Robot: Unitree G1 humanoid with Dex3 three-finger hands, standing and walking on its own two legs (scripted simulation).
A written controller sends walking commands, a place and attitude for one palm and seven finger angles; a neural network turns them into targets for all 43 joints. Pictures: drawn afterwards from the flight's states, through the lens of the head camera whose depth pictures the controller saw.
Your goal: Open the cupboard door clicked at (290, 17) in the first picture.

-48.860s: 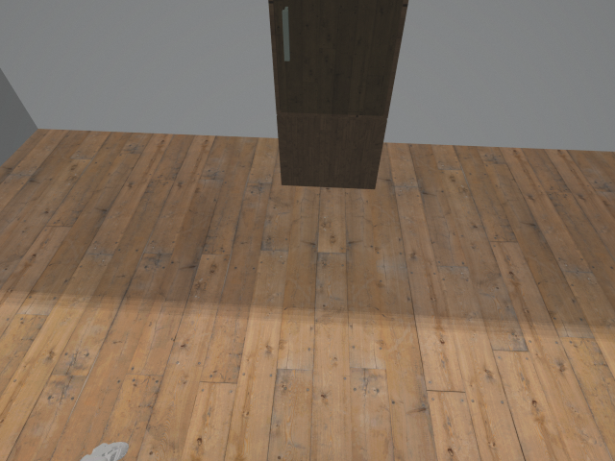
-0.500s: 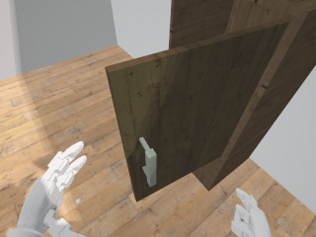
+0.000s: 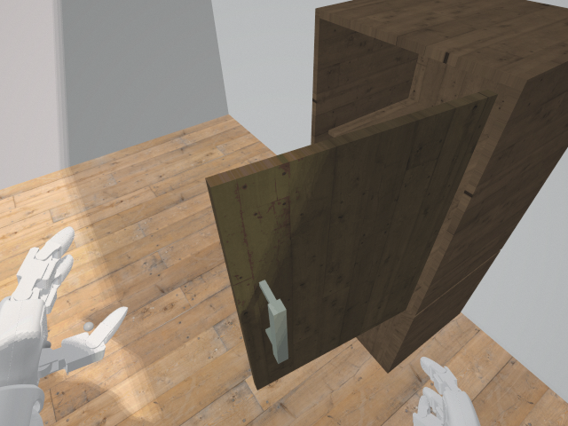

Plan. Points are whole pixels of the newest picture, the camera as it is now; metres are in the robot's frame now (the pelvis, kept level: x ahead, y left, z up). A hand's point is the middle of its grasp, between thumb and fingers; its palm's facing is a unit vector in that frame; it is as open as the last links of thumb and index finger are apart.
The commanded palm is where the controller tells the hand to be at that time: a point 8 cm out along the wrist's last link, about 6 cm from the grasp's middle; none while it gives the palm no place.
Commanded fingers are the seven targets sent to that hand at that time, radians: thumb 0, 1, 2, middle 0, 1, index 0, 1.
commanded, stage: draw the hand back to the body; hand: left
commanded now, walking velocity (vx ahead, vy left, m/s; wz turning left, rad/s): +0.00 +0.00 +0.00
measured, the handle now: (273, 323) +0.28 +0.06 -0.02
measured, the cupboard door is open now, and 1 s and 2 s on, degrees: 83 83 83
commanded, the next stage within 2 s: step back with the hand held close in 0.54 s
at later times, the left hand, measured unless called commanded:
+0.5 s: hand (78, 312) +0.18 +0.24 +0.16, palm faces +0.43 -0.80 -0.41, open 7.5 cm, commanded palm +0.13 +0.28 +0.18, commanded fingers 0.00 0.90 0.90 -0.20 -0.30 -0.20 -0.30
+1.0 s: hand (74, 314) +0.18 +0.24 +0.16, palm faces +0.33 -0.79 -0.51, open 7.4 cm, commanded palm +0.12 +0.29 +0.18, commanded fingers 0.00 0.90 0.90 -0.20 -0.30 -0.20 -0.30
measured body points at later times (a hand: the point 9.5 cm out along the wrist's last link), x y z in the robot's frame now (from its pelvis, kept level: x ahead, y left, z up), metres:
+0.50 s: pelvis +0.00 -0.02 +0.01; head -0.02 -0.04 +0.46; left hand +0.15 +0.28 +0.18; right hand +0.18 -0.24 -0.08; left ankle -0.04 +0.09 -0.73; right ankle +0.02 -0.12 -0.73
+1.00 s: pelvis -0.03 +0.00 +0.01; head -0.01 -0.01 +0.46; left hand +0.16 +0.28 +0.19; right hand +0.14 -0.26 -0.07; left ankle -0.04 +0.09 -0.73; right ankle +0.02 -0.12 -0.73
